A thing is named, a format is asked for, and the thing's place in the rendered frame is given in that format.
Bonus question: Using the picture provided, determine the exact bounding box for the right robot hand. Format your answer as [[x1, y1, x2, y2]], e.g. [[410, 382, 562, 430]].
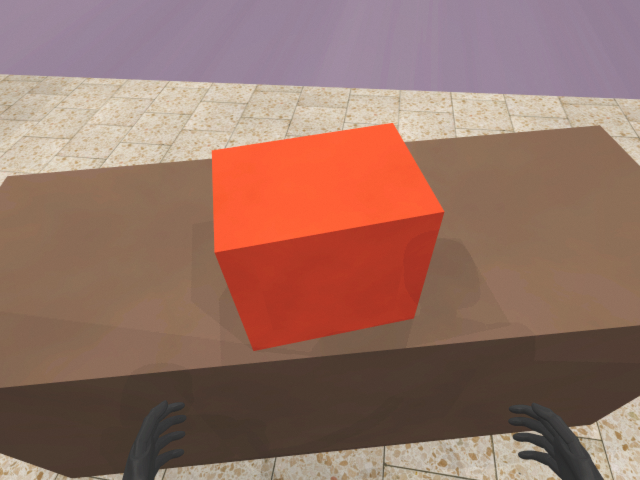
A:
[[508, 403, 604, 480]]

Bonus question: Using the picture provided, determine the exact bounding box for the carton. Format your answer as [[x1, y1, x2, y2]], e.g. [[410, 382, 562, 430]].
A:
[[212, 123, 444, 351]]

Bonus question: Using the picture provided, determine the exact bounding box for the pedestal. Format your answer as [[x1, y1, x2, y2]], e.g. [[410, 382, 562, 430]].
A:
[[0, 125, 640, 478]]

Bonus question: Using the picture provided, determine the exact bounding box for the left robot hand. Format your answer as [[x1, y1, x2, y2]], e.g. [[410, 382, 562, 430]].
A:
[[122, 400, 187, 480]]

